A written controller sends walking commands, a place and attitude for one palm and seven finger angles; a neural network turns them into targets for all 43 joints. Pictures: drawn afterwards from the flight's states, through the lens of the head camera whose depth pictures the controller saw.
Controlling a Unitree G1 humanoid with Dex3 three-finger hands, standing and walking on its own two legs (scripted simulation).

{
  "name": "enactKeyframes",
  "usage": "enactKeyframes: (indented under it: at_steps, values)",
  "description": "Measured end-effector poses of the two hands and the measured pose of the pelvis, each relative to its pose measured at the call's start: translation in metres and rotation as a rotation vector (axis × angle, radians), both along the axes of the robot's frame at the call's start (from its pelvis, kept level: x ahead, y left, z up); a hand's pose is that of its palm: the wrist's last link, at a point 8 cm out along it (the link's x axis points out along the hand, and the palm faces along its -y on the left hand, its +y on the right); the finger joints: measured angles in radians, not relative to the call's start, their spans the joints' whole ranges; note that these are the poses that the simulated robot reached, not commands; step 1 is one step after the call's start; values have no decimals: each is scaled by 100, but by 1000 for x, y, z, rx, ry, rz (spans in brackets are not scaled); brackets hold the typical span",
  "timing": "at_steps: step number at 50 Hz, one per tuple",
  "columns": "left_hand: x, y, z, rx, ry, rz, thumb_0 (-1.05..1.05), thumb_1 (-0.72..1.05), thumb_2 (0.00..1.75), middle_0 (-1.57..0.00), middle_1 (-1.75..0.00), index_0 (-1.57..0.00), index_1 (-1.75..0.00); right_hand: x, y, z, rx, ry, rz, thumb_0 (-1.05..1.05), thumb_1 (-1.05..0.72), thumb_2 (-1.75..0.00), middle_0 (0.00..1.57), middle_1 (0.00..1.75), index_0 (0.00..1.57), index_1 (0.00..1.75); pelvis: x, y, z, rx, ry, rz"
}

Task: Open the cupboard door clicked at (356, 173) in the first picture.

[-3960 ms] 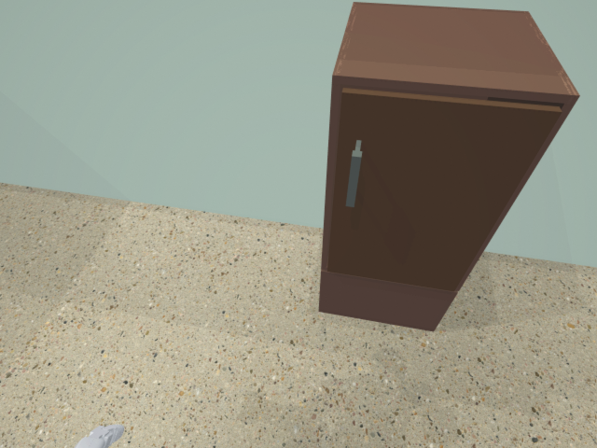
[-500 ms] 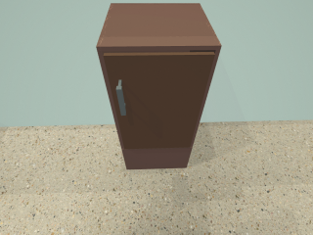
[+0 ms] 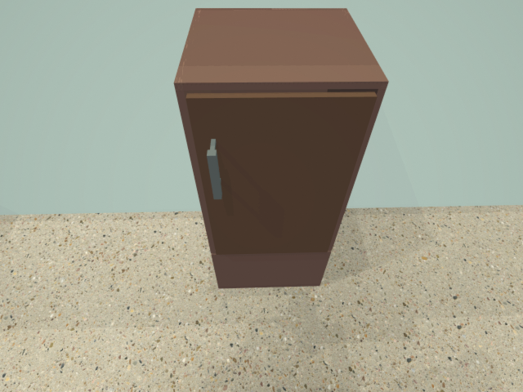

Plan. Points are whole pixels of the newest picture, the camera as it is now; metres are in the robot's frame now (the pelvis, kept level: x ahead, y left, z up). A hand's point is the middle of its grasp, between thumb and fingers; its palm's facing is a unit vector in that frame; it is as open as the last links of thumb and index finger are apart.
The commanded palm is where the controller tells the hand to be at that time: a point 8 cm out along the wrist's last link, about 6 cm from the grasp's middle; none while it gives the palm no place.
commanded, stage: raise the hand with hooked fingers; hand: left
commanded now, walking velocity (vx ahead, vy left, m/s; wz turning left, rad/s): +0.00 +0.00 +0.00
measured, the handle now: (215, 170) +0.57 +0.14 -0.03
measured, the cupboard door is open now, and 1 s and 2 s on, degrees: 0 0 0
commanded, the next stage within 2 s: none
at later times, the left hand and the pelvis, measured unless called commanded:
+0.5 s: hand (144, 382) +0.15 +0.19 -0.08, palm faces +0.13 -0.99 -0.01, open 8.6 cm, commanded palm +0.13 +0.25 -0.06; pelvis -0.04 -0.03 -0.11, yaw +1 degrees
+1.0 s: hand (125, 343) +0.20 +0.23 -0.05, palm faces +0.10 -0.99 -0.05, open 11.6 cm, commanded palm +0.17 +0.28 -0.04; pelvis -0.04 -0.02 -0.10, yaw +0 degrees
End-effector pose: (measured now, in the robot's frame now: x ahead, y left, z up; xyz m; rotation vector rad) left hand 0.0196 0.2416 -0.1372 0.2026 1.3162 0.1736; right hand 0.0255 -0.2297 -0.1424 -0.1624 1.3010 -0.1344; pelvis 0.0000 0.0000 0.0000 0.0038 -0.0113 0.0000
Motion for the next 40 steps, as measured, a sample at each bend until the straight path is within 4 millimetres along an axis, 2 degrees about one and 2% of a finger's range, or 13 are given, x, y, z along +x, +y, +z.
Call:
enactKeyframes:
  at_steps: [5,6,12,15,17,19,24,26,29,35,40]
  values:
    - [5,-1,0,3,-4,-7,1,91,89,-20,-30,-19,-30,9,-4,1,-6,-10,4,1,-92,-89,20,30,20,29,2,-1,0,-6,1,-2]
    - [15,0,5,-3,-60,48,1,91,89,-20,-30,-20,-30,14,-5,4,-11,-42,0,1,-92,-89,20,30,20,29,1,-1,-1,-8,6,0]
    - [120,2,107,46,-860,90,2,86,88,-20,-33,-20,-32,69,-18,26,-63,-437,17,1,-91,-89,20,30,21,29,-7,-7,-12,4,59,25]
    - [145,-2,126,-3,-1149,22,1,82,86,-21,-35,-20,-35,100,-27,30,-72,-579,48,1,-91,-89,20,30,21,29,-18,-14,-29,1,137,15]
    - [147,-6,123,-48,-1285,-58,1,78,84,-21,-38,-20,-38,119,-34,29,-81,-660,81,1,-91,-89,20,30,21,29,-25,-19,-46,1,188,6]
    - [140,-8,109,-85,-1342,-131,1,74,82,-21,-40,-21,-40,136,-41,24,-92,-728,114,1,-91,-89,20,30,21,29,-32,-24,-66,-2,223,3]
    - [109,0,64,-131,-1260,-78,1,63,78,-22,-47,-22,-47,163,-48,8,-117,-814,162,1,-91,-89,20,30,21,29,-41,-33,-101,-13,266,11]
    - [101,4,58,-111,-1244,-47,1,58,76,-23,-50,-22,-50,164,-47,0,-121,-811,171,1,-91,-89,20,30,20,29,-42,-36,-108,-24,273,15]
    - [99,7,66,-70,-1272,-56,1,51,73,-23,-55,-22,-55,158,-41,-15,-117,-768,177,1,-91,-89,20,30,20,29,-42,-38,-114,-41,277,21]
    - [126,9,83,-91,-1302,-136,1,37,67,-24,-64,-23,-63,124,-30,-45,-70,-631,131,2,-91,-89,20,30,21,29,-44,-39,-112,-57,286,26]
    - [144,17,86,-118,-1239,-142,1,26,62,-25,-71,-24,-71,91,-28,-50,-55,-551,63,2,-91,-89,20,30,21,30,-44,-34,-104,-47,292,14]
